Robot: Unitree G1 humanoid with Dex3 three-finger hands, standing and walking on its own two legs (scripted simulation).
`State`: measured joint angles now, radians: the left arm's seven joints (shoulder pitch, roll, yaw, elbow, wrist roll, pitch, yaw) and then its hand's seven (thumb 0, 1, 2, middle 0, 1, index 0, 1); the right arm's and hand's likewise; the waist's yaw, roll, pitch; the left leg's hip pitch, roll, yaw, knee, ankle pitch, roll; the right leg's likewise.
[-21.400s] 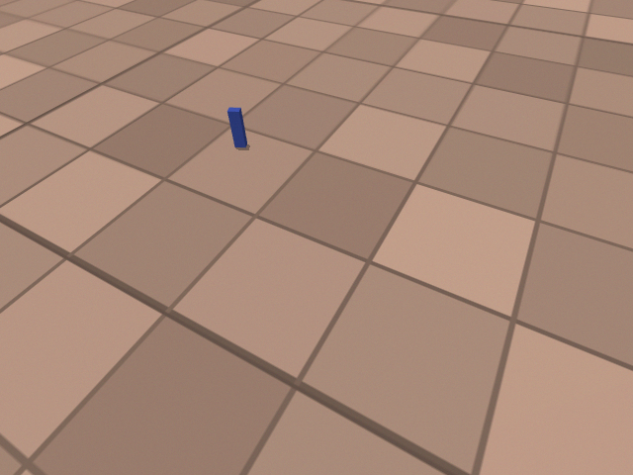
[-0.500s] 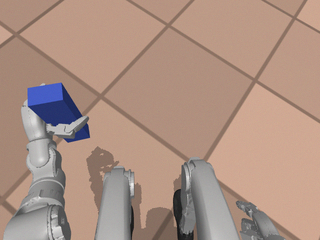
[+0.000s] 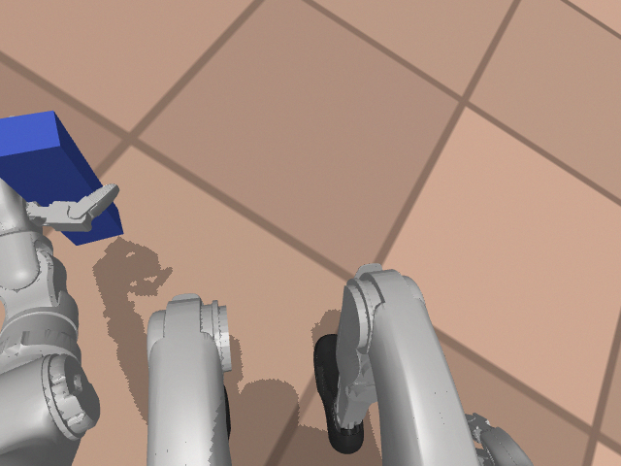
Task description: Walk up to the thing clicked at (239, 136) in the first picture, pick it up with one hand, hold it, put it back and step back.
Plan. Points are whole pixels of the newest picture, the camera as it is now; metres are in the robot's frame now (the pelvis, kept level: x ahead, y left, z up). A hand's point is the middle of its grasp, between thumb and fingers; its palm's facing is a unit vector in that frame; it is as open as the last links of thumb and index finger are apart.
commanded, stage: crouch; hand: left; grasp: from the side
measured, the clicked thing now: (67, 191) +0.46 +0.25 -0.07
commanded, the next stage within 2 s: lower in 0.42 s
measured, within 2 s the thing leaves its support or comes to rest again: neither
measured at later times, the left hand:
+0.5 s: hand (80, 190) +0.48 +0.25 -0.11, palm faces +0.25 -0.97 -0.04, open 8.7 cm
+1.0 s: hand (100, 204) +0.49 +0.25 -0.17, palm faces +0.24 -0.97 -0.04, open 8.7 cm
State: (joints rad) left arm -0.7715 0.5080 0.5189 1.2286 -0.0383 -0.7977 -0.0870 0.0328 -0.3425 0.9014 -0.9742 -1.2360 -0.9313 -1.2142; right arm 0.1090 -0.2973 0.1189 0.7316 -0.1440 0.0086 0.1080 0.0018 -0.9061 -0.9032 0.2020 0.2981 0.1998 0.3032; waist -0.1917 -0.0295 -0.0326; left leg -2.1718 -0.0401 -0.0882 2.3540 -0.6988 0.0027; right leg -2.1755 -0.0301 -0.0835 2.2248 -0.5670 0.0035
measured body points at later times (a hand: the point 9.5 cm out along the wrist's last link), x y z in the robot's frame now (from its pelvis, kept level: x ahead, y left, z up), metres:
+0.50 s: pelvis +0.00 +0.01 -0.03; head +0.23 +0.09 +0.35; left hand +0.46 +0.30 -0.11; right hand +0.09 -0.27 -0.12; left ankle +0.09 +0.11 -0.32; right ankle +0.13 -0.12 -0.32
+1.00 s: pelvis +0.00 +0.01 -0.05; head +0.25 +0.11 +0.30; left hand +0.47 +0.30 -0.17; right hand +0.07 -0.27 -0.12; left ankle +0.09 +0.11 -0.32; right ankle +0.13 -0.12 -0.32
